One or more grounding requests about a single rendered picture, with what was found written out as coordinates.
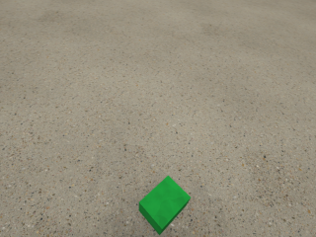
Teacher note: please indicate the carton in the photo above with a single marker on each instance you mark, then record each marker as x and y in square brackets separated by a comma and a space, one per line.
[161, 206]

